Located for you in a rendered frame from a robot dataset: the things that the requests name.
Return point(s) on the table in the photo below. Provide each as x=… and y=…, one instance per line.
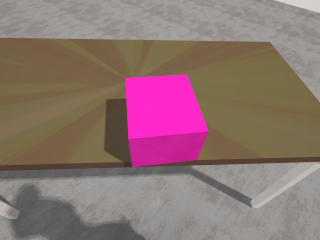
x=63, y=104

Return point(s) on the carton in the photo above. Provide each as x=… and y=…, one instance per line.
x=165, y=123

